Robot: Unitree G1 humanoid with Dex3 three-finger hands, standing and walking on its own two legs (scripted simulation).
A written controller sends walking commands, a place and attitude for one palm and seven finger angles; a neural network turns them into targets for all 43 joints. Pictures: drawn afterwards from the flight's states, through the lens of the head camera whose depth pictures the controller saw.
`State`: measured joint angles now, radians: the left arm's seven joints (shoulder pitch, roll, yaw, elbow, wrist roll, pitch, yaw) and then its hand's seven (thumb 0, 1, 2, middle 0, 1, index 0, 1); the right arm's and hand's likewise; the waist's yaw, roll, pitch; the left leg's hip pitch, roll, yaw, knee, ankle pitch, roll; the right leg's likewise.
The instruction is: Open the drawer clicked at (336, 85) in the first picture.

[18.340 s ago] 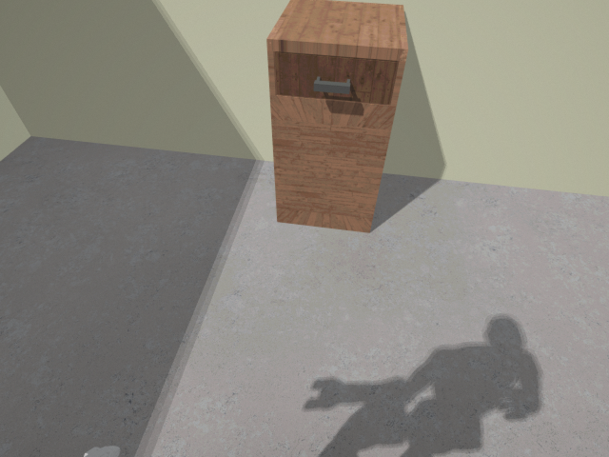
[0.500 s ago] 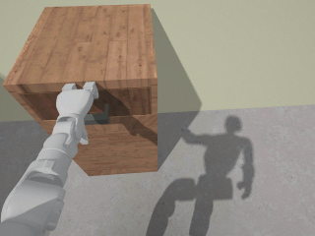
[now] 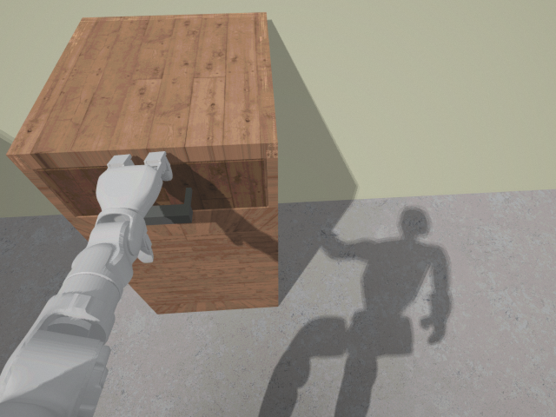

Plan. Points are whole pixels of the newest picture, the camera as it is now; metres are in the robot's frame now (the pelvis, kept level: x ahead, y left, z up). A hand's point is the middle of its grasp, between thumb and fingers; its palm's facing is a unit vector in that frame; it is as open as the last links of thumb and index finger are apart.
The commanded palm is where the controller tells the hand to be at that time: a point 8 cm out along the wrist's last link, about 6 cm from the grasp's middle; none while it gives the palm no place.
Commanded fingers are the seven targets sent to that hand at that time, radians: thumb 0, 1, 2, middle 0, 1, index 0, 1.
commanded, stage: move the hooked fingers above the handle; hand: left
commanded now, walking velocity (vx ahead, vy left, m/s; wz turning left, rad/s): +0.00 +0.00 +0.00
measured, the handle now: (160, 204) +0.48 +0.22 -0.04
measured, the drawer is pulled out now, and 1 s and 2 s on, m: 0.00 0.00 0.00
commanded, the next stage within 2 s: lower the fingers behind the handle in 0.02 s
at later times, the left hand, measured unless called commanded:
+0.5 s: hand (152, 217) +0.43 +0.21 +0.00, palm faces -0.06 -0.04 -1.00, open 13.8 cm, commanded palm +0.41 +0.21 +0.05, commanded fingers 0.00 -0.50 0.30 -0.30 -1.20 -0.30 -1.20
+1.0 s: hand (157, 229) +0.43 +0.21 -0.04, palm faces -0.03 -0.03 -1.00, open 13.8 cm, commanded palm +0.41 +0.21 +0.02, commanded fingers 0.00 -0.50 0.30 -0.30 -1.20 -0.30 -1.20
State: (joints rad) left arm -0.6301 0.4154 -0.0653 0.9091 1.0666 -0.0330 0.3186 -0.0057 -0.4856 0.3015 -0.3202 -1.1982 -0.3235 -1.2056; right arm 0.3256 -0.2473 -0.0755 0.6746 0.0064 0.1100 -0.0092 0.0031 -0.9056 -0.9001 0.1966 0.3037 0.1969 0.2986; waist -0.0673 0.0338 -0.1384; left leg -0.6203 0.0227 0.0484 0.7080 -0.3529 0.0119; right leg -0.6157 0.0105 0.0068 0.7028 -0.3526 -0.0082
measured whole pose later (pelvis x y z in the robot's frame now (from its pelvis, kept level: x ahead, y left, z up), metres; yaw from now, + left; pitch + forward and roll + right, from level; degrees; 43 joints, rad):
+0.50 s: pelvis +0.00 +0.00 -0.01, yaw +0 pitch +17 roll +0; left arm -0.61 0.40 -0.05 0.92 1.10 -0.06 0.36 -0.01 -0.49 0.30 -0.32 -1.20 -0.32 -1.20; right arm 0.32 -0.24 -0.08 0.68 0.00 0.11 -0.01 0.00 -0.91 -0.90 0.20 0.30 0.20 0.30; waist -0.07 0.03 -0.15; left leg -0.67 0.03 0.04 0.76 -0.38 0.01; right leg -0.67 0.01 0.00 0.76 -0.38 -0.01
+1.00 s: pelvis -0.01 +0.00 -0.02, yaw +0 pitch +20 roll +0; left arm -0.65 0.37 -0.04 1.02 1.13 -0.03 0.47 -0.01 -0.49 0.30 -0.32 -1.20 -0.32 -1.20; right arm 0.31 -0.23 -0.07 0.70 -0.02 0.10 0.00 0.00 -0.91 -0.90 0.20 0.30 0.20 0.30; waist -0.09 0.03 -0.17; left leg -0.81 0.03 0.04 0.88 -0.41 0.02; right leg -0.80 0.01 0.00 0.86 -0.40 0.00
